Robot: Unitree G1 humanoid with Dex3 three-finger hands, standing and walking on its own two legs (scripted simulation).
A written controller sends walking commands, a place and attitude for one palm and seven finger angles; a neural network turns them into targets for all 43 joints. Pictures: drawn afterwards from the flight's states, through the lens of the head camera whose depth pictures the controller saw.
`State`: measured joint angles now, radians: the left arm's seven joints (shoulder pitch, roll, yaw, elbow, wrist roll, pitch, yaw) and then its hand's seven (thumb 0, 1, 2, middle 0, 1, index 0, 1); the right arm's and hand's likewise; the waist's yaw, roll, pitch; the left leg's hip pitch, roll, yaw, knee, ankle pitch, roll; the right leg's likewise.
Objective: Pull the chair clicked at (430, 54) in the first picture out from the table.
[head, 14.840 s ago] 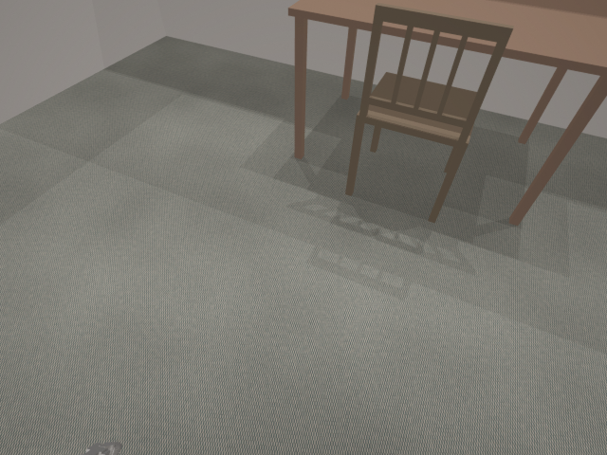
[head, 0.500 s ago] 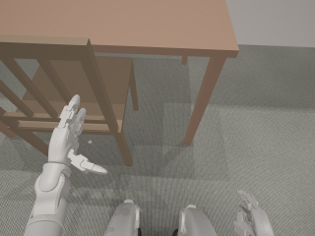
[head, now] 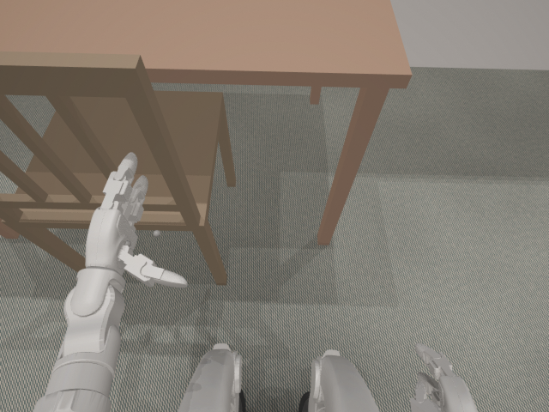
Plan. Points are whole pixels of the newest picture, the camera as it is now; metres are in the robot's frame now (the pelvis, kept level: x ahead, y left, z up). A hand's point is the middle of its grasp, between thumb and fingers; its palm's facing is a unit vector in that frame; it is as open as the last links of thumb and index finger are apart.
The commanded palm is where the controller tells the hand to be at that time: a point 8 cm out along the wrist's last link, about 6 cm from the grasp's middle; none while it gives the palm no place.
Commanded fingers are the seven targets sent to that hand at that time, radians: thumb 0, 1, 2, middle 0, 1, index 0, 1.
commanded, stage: aim the fingers beside a spindle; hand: left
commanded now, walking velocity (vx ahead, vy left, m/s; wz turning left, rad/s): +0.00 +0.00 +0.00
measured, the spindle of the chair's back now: (46, 155) +0.49 +0.40 +0.02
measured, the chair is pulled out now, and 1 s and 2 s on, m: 0.00 0.00 0.00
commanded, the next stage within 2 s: push the fingers through the gap in 0.36 s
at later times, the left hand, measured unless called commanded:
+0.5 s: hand (153, 237) +0.34 +0.19 +0.03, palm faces +0.01 -1.00 -0.03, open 16.9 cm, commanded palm +0.33 +0.24 +0.04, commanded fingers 0.00 -0.50 0.30 -0.06 -0.08 -0.06 -0.08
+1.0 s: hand (159, 206) +0.39 +0.19 +0.03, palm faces +0.02 -1.00 -0.03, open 16.9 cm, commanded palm +0.37 +0.24 +0.03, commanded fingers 0.00 -0.50 0.30 -0.06 -0.08 -0.06 -0.08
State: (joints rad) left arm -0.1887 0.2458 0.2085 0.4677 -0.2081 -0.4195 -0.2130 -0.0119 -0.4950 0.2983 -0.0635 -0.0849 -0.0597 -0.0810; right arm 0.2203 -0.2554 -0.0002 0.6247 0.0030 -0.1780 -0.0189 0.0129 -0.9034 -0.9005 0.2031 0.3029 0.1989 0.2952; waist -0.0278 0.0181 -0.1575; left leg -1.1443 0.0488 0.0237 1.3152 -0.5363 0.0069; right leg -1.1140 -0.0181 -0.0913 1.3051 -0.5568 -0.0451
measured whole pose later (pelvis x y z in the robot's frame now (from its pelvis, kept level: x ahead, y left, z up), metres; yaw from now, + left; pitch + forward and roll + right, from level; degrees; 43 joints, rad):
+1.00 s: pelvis +0.00 +0.00 +0.00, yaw +0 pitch +22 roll -1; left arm -0.37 0.27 0.25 0.65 -0.18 -0.43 -0.19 -0.01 -0.50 0.30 -0.06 -0.08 -0.06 -0.08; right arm 0.24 -0.26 0.00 0.65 0.00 -0.16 -0.02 0.01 -0.90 -0.90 0.20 0.30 0.20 0.30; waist -0.05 0.01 -0.17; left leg -1.17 0.05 0.02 1.32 -0.53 0.01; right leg -1.14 -0.01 -0.09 1.30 -0.55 -0.04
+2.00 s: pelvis +0.00 +0.01 -0.01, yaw -1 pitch +25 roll -2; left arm -0.69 0.38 0.36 0.98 -0.11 -0.47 -0.19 -0.01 -0.50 0.30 -0.06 -0.09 -0.06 -0.08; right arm 0.29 -0.26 0.01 0.68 -0.01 -0.11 0.01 0.01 -0.90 -0.90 0.20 0.30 0.20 0.30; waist -0.12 0.02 -0.16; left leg -1.25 0.06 0.02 1.34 -0.53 0.02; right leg -1.22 0.00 -0.09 1.31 -0.53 -0.04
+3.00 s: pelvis +0.00 +0.01 +0.00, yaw -1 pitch +25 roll -2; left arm -0.65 0.34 0.32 0.95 -0.12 -0.48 -0.15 0.00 0.54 0.74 -0.44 -1.36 -0.42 -1.42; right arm 0.29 -0.26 0.00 0.68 -0.02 -0.10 0.02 0.01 -0.90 -0.90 0.20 0.30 0.20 0.30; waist -0.11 0.02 -0.17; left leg -1.22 0.05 0.02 1.31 -0.53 0.01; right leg -1.19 0.00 -0.08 1.29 -0.54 -0.04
